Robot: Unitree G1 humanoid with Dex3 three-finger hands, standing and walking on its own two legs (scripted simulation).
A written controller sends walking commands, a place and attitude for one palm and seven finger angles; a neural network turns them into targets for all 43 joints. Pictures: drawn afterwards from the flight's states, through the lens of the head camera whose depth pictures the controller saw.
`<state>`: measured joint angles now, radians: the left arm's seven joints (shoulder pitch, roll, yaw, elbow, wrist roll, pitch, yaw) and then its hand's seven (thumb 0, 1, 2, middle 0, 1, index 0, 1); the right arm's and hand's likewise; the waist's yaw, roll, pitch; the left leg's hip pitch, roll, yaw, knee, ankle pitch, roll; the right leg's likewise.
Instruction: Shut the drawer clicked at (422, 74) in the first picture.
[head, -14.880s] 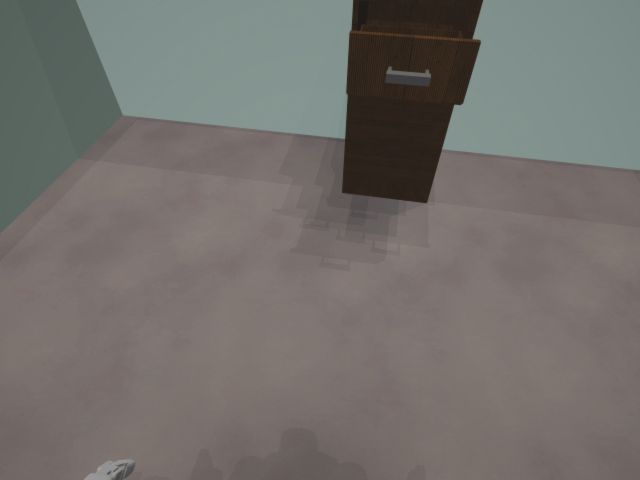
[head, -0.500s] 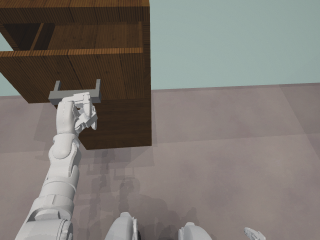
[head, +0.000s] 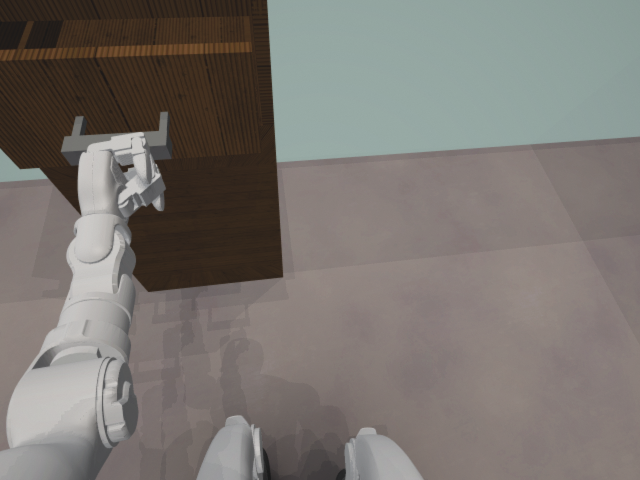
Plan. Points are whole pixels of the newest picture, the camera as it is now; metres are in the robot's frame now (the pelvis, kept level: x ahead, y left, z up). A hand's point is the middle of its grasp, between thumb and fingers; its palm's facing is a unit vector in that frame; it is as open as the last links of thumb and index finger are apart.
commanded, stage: push the drawer shut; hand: left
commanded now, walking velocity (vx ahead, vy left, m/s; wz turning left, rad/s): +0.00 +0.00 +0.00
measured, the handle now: (121, 134) +0.55 +0.24 +0.06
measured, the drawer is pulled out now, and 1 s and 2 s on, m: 0.07 0.00 0.00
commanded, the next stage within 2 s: pull the fist back off the drawer in 0.74 s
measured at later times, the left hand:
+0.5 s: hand (155, 139) +0.54 +0.19 +0.06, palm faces +0.09 -1.00 -0.01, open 3.1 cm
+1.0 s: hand (148, 138) +0.55 +0.21 +0.06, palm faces +0.10 -0.99 -0.03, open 2.8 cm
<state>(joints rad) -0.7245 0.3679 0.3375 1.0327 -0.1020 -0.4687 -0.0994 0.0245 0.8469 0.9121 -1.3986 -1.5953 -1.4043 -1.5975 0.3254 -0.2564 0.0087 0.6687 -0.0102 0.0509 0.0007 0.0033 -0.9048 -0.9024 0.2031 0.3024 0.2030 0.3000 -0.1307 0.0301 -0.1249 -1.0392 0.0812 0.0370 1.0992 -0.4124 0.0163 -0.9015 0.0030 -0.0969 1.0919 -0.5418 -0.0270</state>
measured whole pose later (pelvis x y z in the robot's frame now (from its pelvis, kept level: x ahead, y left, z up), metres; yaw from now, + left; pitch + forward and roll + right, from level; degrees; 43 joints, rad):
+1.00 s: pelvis -0.03 +0.02 -0.03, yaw -1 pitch +27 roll -7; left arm -1.17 0.60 0.36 1.30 0.02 -0.37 -0.07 -0.06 0.61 0.94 -1.40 -1.60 -1.40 -1.60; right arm 0.39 -0.26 0.06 0.66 -0.06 0.04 0.02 0.00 -0.90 -0.90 0.20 0.30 0.20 0.30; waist -0.25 0.04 -0.11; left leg -1.32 0.08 -0.02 1.22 -0.39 0.04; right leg -1.13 0.01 -0.15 1.17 -0.51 -0.01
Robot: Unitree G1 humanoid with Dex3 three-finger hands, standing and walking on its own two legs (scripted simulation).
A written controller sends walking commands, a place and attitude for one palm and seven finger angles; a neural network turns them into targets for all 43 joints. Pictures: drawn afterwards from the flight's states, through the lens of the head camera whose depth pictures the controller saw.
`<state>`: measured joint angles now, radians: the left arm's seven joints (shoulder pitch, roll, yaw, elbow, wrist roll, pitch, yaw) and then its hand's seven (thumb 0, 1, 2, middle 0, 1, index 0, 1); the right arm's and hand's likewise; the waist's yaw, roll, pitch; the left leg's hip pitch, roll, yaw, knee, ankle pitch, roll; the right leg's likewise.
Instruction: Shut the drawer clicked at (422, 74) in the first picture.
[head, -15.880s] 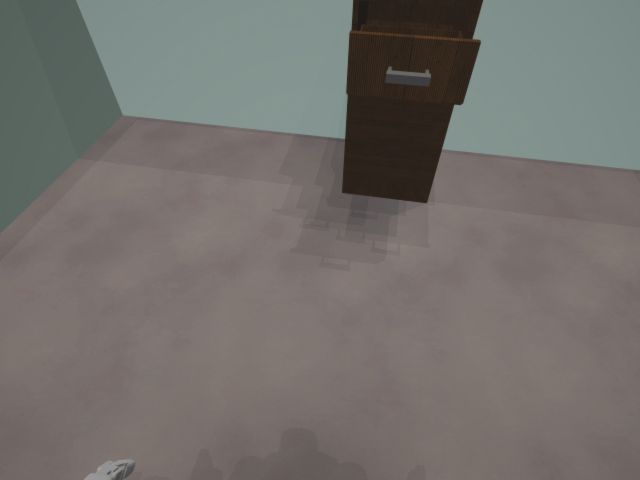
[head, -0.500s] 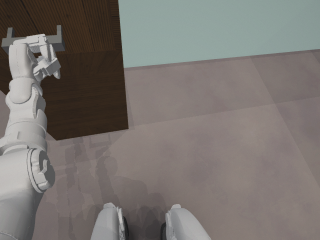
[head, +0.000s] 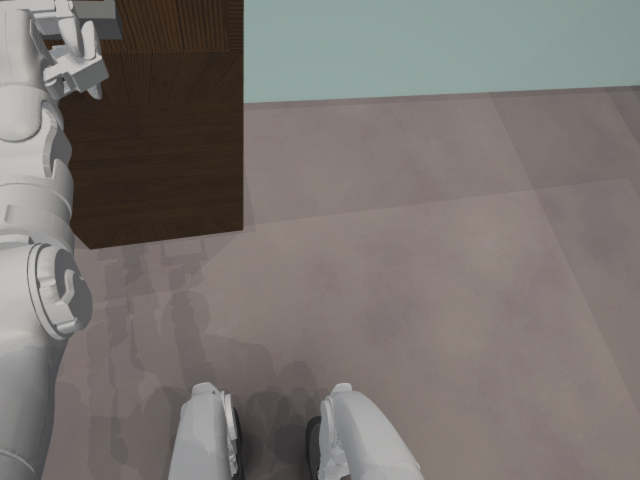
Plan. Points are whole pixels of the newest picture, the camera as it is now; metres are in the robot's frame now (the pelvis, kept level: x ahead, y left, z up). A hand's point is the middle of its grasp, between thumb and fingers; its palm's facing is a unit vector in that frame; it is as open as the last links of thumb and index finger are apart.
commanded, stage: pull the fist back off the drawer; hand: left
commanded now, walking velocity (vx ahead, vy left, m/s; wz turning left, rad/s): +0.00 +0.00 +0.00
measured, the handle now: (55, 4) +0.64 +0.24 +0.09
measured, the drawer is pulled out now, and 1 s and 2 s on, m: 0.00 0.00 0.00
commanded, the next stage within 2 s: draw the hand back to the body in 0.54 s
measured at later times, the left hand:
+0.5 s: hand (96, 78) +0.55 +0.19 +0.08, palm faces +0.13 -0.99 -0.02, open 3.2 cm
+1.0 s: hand (33, 118) +0.44 +0.21 +0.15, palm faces +0.16 -0.99 -0.03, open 3.3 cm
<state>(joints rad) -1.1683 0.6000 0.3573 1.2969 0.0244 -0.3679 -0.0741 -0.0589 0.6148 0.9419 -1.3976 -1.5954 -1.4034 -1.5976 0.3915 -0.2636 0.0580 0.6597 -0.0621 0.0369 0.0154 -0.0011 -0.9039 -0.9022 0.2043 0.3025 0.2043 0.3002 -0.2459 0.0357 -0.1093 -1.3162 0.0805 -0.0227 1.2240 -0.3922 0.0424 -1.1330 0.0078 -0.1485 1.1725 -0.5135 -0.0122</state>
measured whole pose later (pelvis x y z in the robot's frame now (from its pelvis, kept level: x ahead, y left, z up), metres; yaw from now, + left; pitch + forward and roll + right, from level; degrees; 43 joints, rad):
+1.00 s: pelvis +0.08 -0.01 +0.07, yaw +1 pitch +15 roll -2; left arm -0.26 0.29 0.27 0.46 -0.21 -0.28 -0.10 0.02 0.90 0.90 -1.40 -1.60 -1.40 -1.60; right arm 0.30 -0.24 0.01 0.55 0.04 0.06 0.01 0.00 -0.91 -0.90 0.20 0.30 0.20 0.30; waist -0.06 0.04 -0.14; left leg -0.74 0.06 0.05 0.89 -0.41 0.02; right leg -0.59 0.01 -0.07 0.84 -0.50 -0.01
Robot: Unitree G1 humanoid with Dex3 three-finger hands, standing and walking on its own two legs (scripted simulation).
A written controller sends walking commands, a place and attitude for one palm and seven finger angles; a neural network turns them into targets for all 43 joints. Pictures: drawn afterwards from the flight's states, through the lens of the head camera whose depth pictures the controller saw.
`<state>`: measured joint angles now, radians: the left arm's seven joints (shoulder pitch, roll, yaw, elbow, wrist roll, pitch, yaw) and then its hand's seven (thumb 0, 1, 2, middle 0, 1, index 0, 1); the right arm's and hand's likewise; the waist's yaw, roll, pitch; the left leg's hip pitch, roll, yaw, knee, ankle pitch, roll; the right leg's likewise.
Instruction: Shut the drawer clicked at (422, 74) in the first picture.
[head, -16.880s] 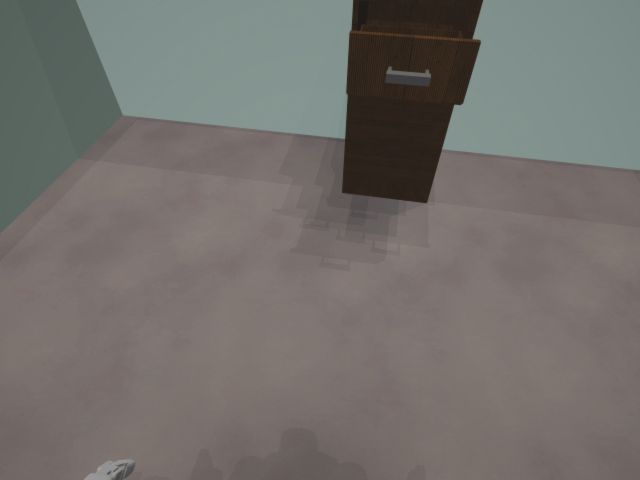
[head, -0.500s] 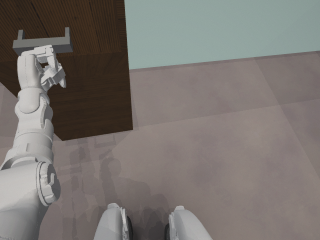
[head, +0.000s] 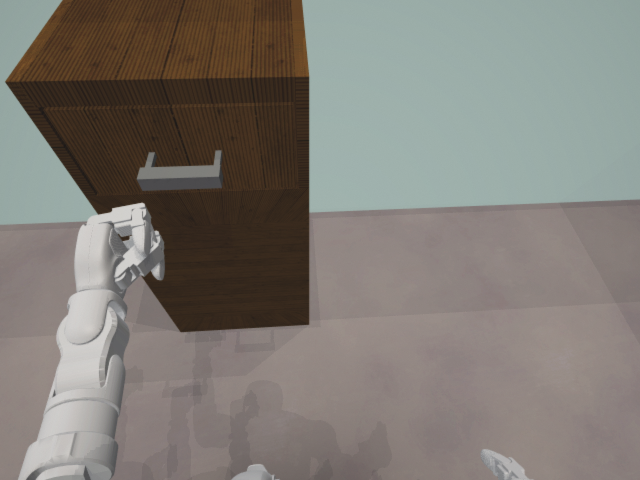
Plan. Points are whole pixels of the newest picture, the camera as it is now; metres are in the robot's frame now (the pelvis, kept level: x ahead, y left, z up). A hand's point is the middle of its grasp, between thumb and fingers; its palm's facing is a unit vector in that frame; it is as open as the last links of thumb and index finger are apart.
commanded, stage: draw the hand back to the body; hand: left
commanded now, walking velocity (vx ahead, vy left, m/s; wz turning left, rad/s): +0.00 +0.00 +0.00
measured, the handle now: (183, 167) +0.57 +0.23 +0.02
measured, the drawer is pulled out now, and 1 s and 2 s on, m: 0.00 0.00 0.00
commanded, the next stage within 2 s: step back with the hand held close in 1.02 s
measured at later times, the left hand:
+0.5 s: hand (71, 333) +0.24 +0.22 +0.15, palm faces +0.31 -0.91 -0.28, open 3.3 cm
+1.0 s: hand out of the picture +0.17 +0.24 +0.20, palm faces +0.42 -0.82 -0.39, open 3.3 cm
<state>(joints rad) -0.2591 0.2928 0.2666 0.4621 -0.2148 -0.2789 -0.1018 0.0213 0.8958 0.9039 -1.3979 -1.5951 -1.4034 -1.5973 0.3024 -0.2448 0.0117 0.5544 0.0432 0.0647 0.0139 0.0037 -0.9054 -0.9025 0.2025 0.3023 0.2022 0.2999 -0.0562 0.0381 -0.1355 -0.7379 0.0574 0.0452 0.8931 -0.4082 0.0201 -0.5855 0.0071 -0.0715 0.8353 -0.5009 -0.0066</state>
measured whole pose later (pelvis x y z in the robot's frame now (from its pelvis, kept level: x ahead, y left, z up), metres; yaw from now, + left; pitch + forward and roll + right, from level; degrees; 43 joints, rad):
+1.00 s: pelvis +0.00 -0.01 +0.05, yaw +1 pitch -4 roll +0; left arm 0.55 0.32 0.29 -0.44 -0.10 -0.11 0.09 0.02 0.89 0.90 -1.40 -1.59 -1.41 -1.60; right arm 0.19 -0.24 0.01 0.60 0.02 -0.08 -0.07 0.01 -0.90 -0.90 0.20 0.30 0.20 0.30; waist 0.06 0.08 0.01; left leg -0.16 0.02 0.06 0.44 -0.22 0.01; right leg -0.01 0.00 -0.07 0.39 -0.31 -0.01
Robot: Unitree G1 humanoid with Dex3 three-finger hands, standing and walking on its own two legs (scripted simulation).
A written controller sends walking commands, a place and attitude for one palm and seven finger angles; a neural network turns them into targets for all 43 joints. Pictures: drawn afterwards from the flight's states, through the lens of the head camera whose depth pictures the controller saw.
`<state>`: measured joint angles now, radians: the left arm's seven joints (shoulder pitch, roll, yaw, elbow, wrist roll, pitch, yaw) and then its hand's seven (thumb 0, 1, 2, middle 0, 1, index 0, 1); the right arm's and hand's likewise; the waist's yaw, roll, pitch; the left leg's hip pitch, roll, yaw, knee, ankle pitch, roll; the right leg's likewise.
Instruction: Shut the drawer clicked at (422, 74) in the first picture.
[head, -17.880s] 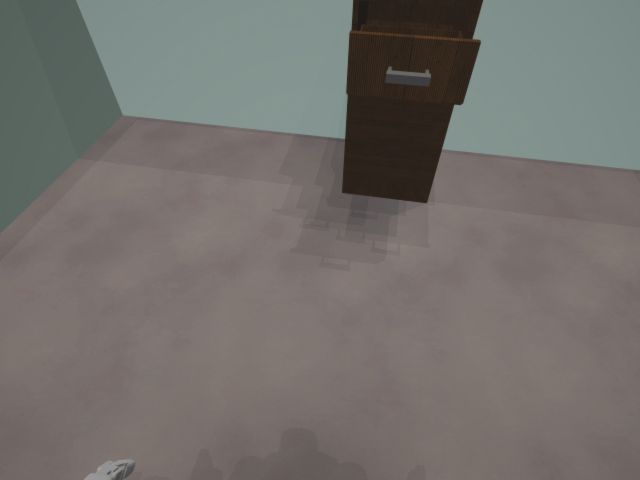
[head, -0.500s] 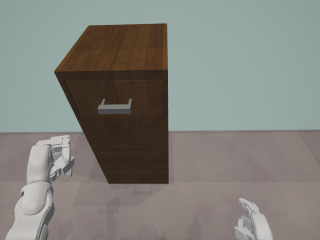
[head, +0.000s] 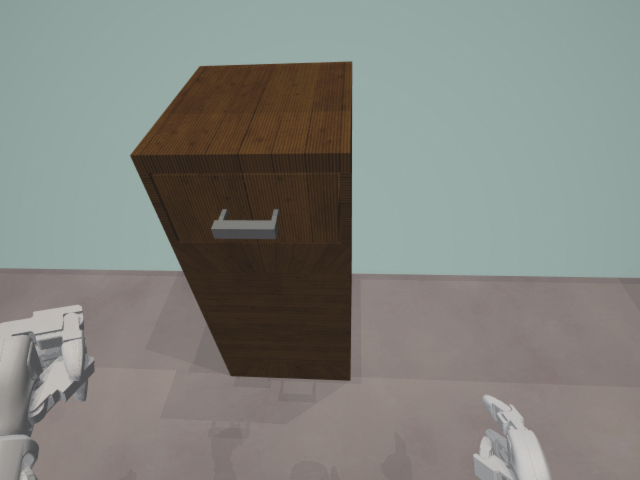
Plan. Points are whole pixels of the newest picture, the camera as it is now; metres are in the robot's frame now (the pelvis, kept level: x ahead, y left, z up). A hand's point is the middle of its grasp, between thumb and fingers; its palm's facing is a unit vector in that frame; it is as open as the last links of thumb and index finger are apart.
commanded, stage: draw the hand back to the body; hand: left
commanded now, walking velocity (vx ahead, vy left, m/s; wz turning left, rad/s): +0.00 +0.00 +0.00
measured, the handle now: (247, 221) +0.58 +0.23 -0.03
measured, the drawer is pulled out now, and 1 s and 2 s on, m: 0.00 0.00 0.00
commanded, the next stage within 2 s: step back with the hand held close in 0.02 s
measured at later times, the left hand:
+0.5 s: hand (88, 375) +0.17 +0.25 +0.14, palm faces +0.23 -0.84 -0.49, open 3.3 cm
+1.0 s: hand out of the picture +0.05 +0.29 +0.16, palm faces +0.41 -0.80 -0.44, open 3.3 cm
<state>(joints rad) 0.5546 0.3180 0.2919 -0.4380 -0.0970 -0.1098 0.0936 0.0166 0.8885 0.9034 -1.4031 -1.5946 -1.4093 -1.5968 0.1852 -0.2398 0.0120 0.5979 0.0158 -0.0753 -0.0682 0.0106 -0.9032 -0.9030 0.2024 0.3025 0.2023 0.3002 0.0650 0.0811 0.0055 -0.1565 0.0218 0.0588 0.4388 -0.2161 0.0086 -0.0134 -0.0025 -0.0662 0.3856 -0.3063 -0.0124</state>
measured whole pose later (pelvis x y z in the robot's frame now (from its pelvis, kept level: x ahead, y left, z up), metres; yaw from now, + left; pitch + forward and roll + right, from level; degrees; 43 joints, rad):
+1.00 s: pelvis -0.13 +0.04 -0.02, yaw +3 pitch -1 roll -4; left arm 0.65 0.38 0.38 -0.67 -0.05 -0.25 0.15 0.02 0.88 0.90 -1.40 -1.59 -1.41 -1.60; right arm 0.19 -0.22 -0.01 0.57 -0.01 -0.05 -0.06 0.01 -0.90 -0.90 0.21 0.30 0.21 0.30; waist 0.01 0.03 0.08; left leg -0.51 -0.01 0.00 0.67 -0.31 0.02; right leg -0.34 0.03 -0.01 0.56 -0.20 0.02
